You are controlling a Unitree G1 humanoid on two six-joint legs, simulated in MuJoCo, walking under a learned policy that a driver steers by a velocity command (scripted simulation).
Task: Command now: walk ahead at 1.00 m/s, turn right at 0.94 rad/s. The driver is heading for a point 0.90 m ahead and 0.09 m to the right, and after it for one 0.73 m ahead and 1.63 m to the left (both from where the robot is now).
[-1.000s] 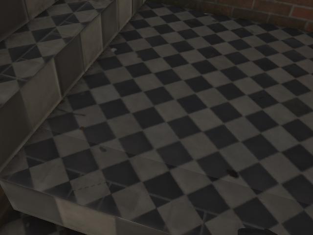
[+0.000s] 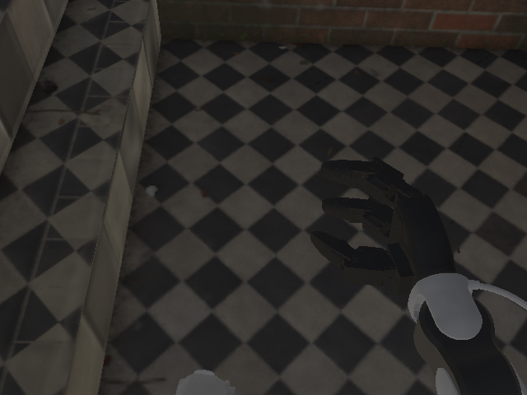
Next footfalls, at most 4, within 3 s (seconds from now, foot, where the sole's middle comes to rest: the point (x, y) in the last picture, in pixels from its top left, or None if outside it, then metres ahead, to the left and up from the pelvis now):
0.54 right None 0.37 -0.16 -0.60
1.10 left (302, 289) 0.63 0.02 -0.60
1.48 right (413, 190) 0.99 -0.24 -0.60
1.92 left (302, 166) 1.01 0.07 -0.60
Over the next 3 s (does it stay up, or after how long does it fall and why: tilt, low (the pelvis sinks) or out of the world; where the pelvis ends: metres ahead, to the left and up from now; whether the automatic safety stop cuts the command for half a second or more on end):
stays up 1.04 -0.06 0.17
